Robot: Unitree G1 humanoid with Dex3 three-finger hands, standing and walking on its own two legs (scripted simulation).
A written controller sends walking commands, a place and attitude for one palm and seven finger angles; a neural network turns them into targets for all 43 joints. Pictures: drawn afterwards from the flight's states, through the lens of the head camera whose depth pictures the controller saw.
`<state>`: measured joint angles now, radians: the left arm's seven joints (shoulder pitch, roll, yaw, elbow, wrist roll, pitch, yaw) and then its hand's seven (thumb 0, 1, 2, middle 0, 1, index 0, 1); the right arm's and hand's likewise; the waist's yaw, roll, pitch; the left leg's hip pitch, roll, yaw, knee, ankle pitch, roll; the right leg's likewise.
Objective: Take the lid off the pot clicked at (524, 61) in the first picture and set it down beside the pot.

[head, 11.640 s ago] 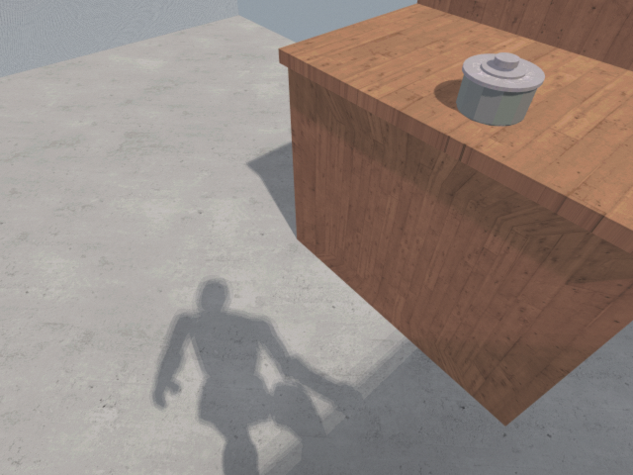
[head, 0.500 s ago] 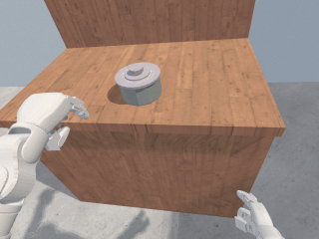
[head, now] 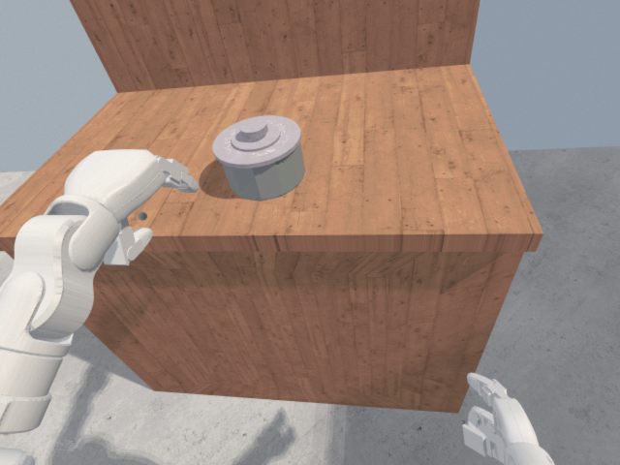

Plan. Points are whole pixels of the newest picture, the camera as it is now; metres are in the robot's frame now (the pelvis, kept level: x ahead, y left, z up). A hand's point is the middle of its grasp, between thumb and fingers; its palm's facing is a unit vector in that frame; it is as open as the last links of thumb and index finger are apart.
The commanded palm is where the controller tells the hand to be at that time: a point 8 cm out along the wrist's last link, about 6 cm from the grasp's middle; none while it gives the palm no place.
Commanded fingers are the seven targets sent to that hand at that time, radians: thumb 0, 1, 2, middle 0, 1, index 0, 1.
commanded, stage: move the open hand above the knob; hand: left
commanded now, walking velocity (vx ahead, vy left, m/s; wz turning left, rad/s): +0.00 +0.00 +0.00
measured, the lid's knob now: (253, 128) +0.61 +0.17 +0.15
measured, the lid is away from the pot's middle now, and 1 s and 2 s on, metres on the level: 0.00 0.00 0.00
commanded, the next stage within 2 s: none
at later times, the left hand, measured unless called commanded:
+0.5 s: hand (183, 173) +0.40 +0.21 +0.21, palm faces -0.09 -0.03 -1.00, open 9.9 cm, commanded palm +0.37 +0.21 +0.28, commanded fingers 0.00 -0.40 1.74 -0.89 -0.08 -0.89 -0.08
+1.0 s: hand (202, 119) +0.49 +0.20 +0.24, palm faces -0.13 -0.05 -0.99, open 9.9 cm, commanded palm +0.46 +0.19 +0.28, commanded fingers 0.00 -0.40 1.74 -0.89 -0.08 -0.89 -0.08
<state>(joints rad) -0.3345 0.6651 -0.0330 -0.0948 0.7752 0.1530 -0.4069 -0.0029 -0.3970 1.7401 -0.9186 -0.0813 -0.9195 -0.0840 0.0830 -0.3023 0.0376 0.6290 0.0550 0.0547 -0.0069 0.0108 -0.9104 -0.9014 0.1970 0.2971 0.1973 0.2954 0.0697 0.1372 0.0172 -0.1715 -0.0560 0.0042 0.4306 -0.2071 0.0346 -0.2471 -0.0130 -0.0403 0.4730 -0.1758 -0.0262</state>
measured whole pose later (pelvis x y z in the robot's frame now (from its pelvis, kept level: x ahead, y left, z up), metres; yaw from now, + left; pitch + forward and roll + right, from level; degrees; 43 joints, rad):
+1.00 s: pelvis +0.05 +0.02 +0.00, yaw +1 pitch +4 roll +1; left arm -1.05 0.52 -0.25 0.64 0.87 0.30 -0.44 0.00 -0.39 1.74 -0.91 -0.08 -0.91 -0.08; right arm 0.13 -0.28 0.05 0.68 0.08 0.11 0.00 0.01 -0.91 -0.90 0.20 0.30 0.20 0.30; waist 0.00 0.09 -0.05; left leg -0.24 -0.08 0.00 0.42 -0.25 0.06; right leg -0.32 -0.04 -0.04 0.48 -0.23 0.00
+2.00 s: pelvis +0.07 +0.03 +0.00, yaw -1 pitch +11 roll +0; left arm -1.36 0.52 -0.29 1.10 0.94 0.22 -0.45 0.00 -0.39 1.74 -0.90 -0.08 -0.90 -0.08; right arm 0.29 -0.29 0.00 0.76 0.07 0.12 -0.01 0.00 -0.91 -0.90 0.20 0.30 0.20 0.30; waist -0.10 0.06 -0.08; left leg -0.35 -0.07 0.02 0.41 -0.26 0.07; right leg -0.42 -0.02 -0.02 0.44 -0.22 0.01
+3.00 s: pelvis +0.05 +0.02 +0.00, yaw -1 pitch +11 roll +0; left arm -1.44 0.48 -0.28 1.27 0.94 0.29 -0.42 0.00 -0.39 1.74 -0.90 -0.08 -0.90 -0.08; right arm 0.25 -0.30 0.03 0.76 0.09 0.14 -0.03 0.00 -0.91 -0.90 0.20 0.30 0.20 0.30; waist -0.14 0.05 -0.09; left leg -0.40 -0.06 0.03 0.48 -0.28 0.06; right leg -0.48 -0.01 -0.01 0.50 -0.23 0.00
